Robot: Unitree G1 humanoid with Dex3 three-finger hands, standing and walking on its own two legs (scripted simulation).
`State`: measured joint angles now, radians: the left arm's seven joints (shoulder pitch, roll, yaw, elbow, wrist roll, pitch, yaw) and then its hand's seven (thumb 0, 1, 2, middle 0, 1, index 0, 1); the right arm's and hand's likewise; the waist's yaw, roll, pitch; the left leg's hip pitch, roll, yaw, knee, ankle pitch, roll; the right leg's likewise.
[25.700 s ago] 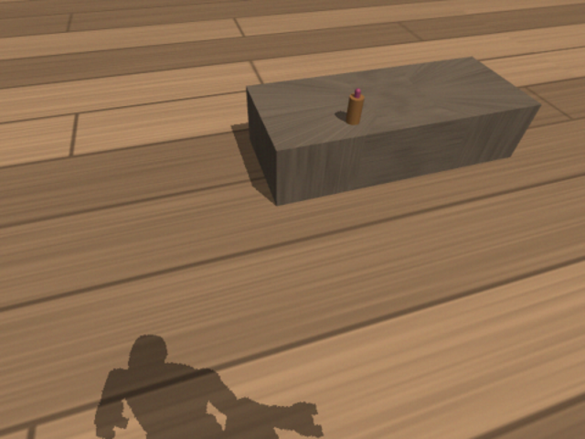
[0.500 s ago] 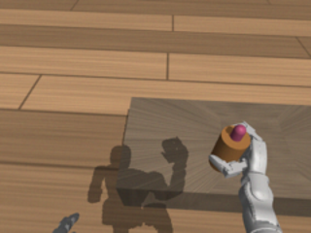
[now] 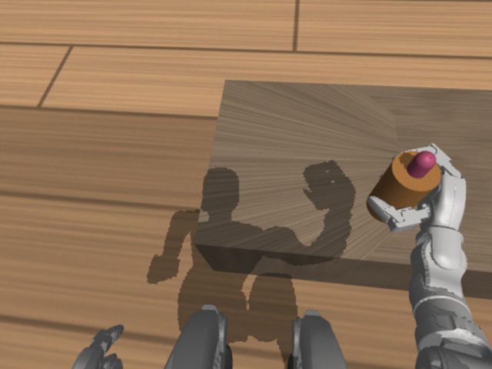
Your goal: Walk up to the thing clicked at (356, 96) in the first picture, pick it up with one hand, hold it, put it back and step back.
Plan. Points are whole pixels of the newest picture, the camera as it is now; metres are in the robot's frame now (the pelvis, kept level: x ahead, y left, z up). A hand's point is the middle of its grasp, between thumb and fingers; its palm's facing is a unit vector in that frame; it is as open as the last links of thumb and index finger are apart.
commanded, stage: crouch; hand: right
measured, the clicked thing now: (403, 184) +0.41 -0.21 +0.02
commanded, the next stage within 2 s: lower in 0.76 s
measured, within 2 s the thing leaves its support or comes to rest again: rests again in 1.74 s
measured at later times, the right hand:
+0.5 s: hand (382, 189) +0.45 -0.23 -0.09, palm faces +0.24 +0.97 -0.01, open 9.7 cm
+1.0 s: hand (377, 193) +0.47 -0.24 -0.14, palm faces +0.23 +0.97 +0.01, open 9.7 cm
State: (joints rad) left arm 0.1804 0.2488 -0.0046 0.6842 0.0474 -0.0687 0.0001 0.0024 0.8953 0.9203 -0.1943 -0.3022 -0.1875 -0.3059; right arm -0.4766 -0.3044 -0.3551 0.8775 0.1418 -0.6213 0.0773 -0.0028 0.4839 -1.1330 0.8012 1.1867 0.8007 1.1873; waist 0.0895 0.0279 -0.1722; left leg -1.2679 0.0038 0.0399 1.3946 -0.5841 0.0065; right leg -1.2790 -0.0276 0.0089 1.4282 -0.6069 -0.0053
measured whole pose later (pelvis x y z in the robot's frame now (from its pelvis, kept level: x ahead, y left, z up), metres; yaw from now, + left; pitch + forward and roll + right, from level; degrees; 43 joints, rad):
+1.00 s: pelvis -0.04 +0.00 -0.13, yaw +2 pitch +36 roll +5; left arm 0.17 0.26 -0.03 0.68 0.07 -0.02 -0.02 0.00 0.89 0.91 -0.21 -0.30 -0.20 -0.31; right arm -0.85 -0.49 -0.53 1.10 0.07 -0.52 0.13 0.00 0.48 -1.14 0.79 1.19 0.79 1.19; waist 0.15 -0.01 -0.17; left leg -1.83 0.01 0.07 1.84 -0.64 0.01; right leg -1.86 -0.03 0.05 1.90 -0.67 -0.02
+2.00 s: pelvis -0.05 +0.00 -0.23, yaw +3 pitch +36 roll +5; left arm 0.18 0.30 -0.04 0.68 0.09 0.02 -0.04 0.00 0.89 0.91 -0.21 -0.30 -0.20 -0.30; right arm -0.92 -0.57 -0.58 1.10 0.04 -0.50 0.15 0.00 0.49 -1.15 0.79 1.21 0.79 1.21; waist 0.18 0.00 -0.12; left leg -2.09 0.02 0.08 2.13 -0.67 0.01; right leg -2.13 -0.02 0.06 2.19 -0.70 -0.01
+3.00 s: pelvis -0.06 +0.00 -0.21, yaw +2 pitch +35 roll +5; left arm 0.18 0.29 -0.05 0.65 0.05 0.06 -0.02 0.00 0.88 0.90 -0.21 -0.30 -0.20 -0.30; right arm -0.96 -0.64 -0.61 1.01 0.04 -0.39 0.16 -0.01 0.36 -0.23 0.28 0.25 0.28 0.25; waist 0.17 -0.01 -0.12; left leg -2.05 0.02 0.08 2.09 -0.66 0.01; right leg -2.08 -0.02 0.06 2.15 -0.69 -0.01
